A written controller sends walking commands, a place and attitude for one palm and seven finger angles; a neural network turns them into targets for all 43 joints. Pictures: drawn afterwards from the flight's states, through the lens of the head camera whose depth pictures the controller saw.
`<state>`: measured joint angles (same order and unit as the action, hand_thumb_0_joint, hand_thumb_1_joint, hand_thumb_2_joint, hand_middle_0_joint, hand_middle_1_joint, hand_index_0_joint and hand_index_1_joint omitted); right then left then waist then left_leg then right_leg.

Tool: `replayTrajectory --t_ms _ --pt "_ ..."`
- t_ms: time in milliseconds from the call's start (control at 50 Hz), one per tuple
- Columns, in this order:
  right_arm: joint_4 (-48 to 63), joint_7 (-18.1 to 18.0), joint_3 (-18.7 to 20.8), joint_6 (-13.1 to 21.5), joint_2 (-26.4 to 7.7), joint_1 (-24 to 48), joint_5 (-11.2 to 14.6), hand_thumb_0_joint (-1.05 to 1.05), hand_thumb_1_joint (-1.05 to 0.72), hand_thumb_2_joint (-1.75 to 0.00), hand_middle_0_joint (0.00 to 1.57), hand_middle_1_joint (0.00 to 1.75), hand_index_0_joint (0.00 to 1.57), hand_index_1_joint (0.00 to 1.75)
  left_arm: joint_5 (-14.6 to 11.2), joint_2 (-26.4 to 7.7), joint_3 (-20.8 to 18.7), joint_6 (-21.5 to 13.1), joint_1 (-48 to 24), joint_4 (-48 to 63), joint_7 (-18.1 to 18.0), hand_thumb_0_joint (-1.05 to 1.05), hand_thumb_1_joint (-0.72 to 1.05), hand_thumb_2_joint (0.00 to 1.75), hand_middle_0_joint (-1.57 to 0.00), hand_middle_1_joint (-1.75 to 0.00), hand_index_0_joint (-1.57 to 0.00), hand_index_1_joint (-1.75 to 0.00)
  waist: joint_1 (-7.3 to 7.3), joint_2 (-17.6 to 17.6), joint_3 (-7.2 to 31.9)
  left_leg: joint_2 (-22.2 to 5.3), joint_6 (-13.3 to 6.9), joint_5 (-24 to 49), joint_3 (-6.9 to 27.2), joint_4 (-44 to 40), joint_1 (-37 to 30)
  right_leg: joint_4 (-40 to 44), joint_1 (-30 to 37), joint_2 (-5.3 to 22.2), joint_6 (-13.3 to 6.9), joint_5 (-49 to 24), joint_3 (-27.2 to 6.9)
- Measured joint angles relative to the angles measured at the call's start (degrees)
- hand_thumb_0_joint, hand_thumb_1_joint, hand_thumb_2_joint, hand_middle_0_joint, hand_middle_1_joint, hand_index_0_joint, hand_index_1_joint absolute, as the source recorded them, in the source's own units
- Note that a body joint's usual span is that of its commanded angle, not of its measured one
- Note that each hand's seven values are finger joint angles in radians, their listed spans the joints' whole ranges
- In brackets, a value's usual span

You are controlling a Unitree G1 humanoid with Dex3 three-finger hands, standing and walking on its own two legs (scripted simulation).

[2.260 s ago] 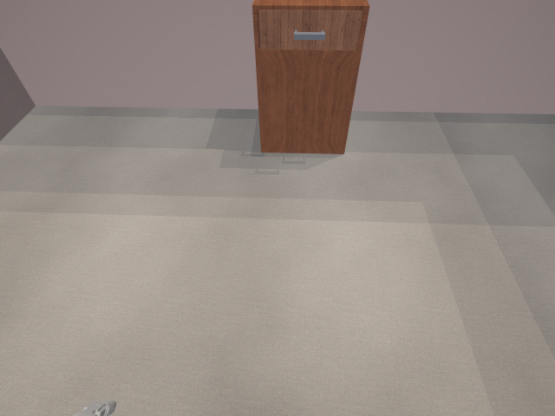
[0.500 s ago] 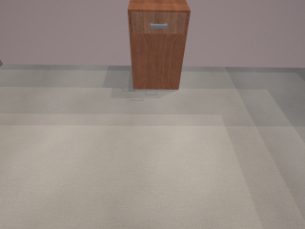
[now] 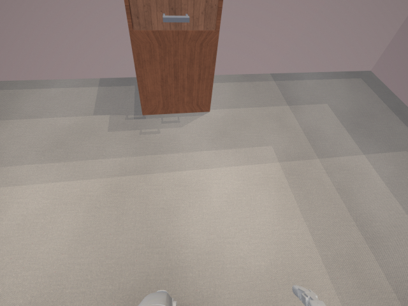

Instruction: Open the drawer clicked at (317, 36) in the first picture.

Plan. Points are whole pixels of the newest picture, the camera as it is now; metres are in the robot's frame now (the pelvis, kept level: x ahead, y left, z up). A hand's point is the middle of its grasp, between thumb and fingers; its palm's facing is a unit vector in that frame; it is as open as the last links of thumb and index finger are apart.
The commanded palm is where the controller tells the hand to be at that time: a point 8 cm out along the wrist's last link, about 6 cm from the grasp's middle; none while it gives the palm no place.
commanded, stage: walk to a spot facing it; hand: left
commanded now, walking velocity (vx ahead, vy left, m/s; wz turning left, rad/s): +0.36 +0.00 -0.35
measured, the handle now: (175, 17) +1.38 +0.29 -0.07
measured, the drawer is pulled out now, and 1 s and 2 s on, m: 0.00 0.00 0.00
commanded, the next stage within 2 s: turn to face it in 1.32 s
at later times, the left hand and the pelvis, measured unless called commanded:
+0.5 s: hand (168, 210) +0.36 +0.13 -0.13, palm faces -0.30 -0.93 -0.18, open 7.4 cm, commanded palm none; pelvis +0.18 -0.01 +0.02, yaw -13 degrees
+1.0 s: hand (161, 197) +0.41 +0.16 -0.17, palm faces -0.22 -0.96 -0.17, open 7.3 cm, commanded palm none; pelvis +0.39 -0.03 +0.01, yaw -17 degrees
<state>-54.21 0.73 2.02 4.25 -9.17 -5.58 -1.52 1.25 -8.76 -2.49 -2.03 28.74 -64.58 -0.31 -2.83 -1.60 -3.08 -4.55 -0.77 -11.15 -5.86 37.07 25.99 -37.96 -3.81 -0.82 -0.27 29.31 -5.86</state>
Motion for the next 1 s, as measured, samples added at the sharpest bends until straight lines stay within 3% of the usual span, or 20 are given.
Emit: replayTrajectory --t_ms 60,120,200,280,400,520,560,620,660,760,900,940,1000 --pt "-0.53 -0.59 -0.34 0.25 1.26 -0.93 -0.19 0.0 -0.91 -0.9 0.2 0.3 0.2 0.29 0.11 -2.01 -0.77 0.92 -3.72 0.69 0.22 0.01 0.91 0.9 -0.2 -0.3 -0.2 -0.3 0.11 -1.23 -0.2 -0.24 -1.64 -3.39 -3.13 2.03 -2.67 -25.13 -11.55 0.64 -1.85 -2.12 3.02" --pt "-2.21 -1.28 -0.17 0.28 2.19 -4.34 -0.2 0.0 -0.91 -0.9 0.2 0.3 0.2 0.29 0.7 -3.9 -1.65 1.38 -8.2 3.05 0.74 0.01 0.91 0.9 -0.2 -0.3 -0.19 -0.3 0.73 -1.47 0.81 0.07 -1.7 -3.03 -5.02 -2.81 -7.14 -32.82 -20.6 2.61 -1.84 -7.87 7.26" --pt "-4.18 -2.24 1.43 0.63 0.31 -8.8 -0.09 -0.02 -0.95 -0.9 0.2 0.3 0.2 0.3 1.01 -4.64 -2.5 1.74 -12.94 6.85 1.18 0.01 0.92 0.9 -0.2 -0.3 -0.19 -0.3 1.77 -1.22 2.59 1.11 -2.23 -2.35 -7.61 -9.46 -12.35 -29.03 -27.86 5.05 -0.81 -14.02 9.03" --pt "-6.49 -2.02 1.61 0.38 -1.23 -13.07 -0.24 -0.02 -0.95 -0.9 0.2 0.3 0.2 0.29 1.16 -4.43 -2.56 2.29 -17.07 8.91 1.75 0.01 0.92 0.9 -0.19 -0.3 -0.19 -0.3 3.03 -0.62 2.94 1.93 -2.14 -2.66 -9.53 -14.17 -17.16 -20.77 -29.95 6.85 0.28 -18.42 9.16" --pt "-9.11 -1.74 1.2 0.0 -1.19 -18.47 -0.58 0.0 -0.93 -0.9 0.19 0.3 0.2 0.29 1.1 -3.29 -1.62 2.95 -21.75 9.34 2.23 0.01 0.92 0.9 -0.19 -0.3 -0.19 -0.3 5.74 0.5 1.41 1.56 -0.53 -5.37 -12.04 -17.25 -23.31 -7.03 -27.37 7.66 0.49 -19.16 10.31" --pt "-11.53 -1.34 0.3 -0.91 0.37 -23.08 -0.81 0.0 -0.92 -0.9 0.19 0.3 0.2 0.29 0.94 -1.7 -0.37 1.64 -24.63 9.25 2.34 0.01 0.92 0.9 -0.2 -0.3 -0.19 -0.3 7.88 1.93 -0.31 -1.97 3.09 -12.4 -13.94 -12.24 -26.58 5.23 -19.72 4.65 -2.11 -16.62 13.83" --pt "-12.56 -0.98 -0.04 -1.62 1.26 -23.78 -0.14 0.0 -0.91 -0.9 0.19 0.3 0.2 0.29 0.86 -1.23 -0.11 -0.24 -24.95 9.18 2.03 0.01 0.91 0.9 -0.2 -0.3 -0.19 -0.3 7.44 2.23 -0.97 -4.46 3.17 -15.76 -11.65 0.91 -22.57 5.03 -18.32 3.67 -2.97 -19.84 14.62" --pt "-13.07 -0.75 0.01 -3.03 1.86 -21.34 0.34 0.0 -0.91 -0.9 0.2 0.3 0.2 0.29 0.0 -0.13 0.31 -1.67 -23.21 8.56 1.27 0.01 0.91 0.9 -0.2 -0.3 -0.2 -0.3 6.6 2.47 -1.47 -3.78 2.11 -16.06 -3.24 25.36 -11.29 3.53 -15.98 2.6 -2.9 -15.44 14.79" --pt "-12.0 -0.8 0.38 -3.33 1.77 -18.77 0.09 0.01 -0.91 -0.9 0.2 0.3 0.2 0.29 -0.25 0.58 0.24 -1.79 -20.88 7.46 0.57 0.0 0.92 0.9 -0.2 -0.3 -0.2 -0.3 6.12 2.78 -0.96 -3.8 1.97 -12.74 -0.89 30.45 -5.17 6.64 -13.07 1.78 -2.35 -15.36 14.71" --pt "-7.34 -0.5 1.12 -2.94 1.45 -12.17 -0.32 0.01 -0.91 -0.9 0.19 0.3 0.19 0.29 0.05 -1.78 -1.39 -2.08 -16.21 5.6 -0.78 -0.03 0.96 0.9 -0.21 -0.3 -0.2 -0.3 4.87 3.01 1.27 -5.07 2.91 -7.58 -0.06 19.53 2.7 12.71 -7.49 0.78 -1.96 -15.38 14.48" --pt "-4.25 0.24 1.9 -1.72 -2.85 -6.69 -0.32 0.02 -0.95 -0.9 0.19 0.3 0.19 0.29 0.32 -3.15 -0.84 -0.82 -9.73 1.87 0.21 -0.01 0.93 0.9 -0.2 -0.3 -0.2 -0.3 2.3 2.09 2.2 -3.45 2.35 -2.62 -2.19 -0.72 -2.2 11.08 -1.13 1.79 0.99 -8.93 13.34" --pt "-3.58 0.08 1.75 -0.53 -3.24 -5.73 -0.65 0.01 -0.95 -0.9 0.19 0.3 0.19 0.29 0.06 -3.38 -0.93 -0.13 -8.01 1.09 0.49 0.0 0.93 0.9 -0.2 -0.3 -0.2 -0.3 2.0 0.63 1.95 -2.3 0.36 -1.28 -3.68 -1.66 -4.34 4.08 -2.42 3.43 0.84 -5.08 12.09" --pt "-2.74 -0.6 1.22 0.6 -2.75 -5.8 -0.86 0.01 -0.93 -0.9 0.19 0.3 0.19 0.29 0.08 -3.25 -0.88 1.37 -7.99 -0.11 0.84 0.0 0.92 0.9 -0.2 -0.3 -0.19 -0.3 2.24 -0.21 1.5 -1.95 -1.53 -4.26 -5.52 -0.07 -6.76 -18.45 -11.41 3.55 -0.93 -2.82 9.02"
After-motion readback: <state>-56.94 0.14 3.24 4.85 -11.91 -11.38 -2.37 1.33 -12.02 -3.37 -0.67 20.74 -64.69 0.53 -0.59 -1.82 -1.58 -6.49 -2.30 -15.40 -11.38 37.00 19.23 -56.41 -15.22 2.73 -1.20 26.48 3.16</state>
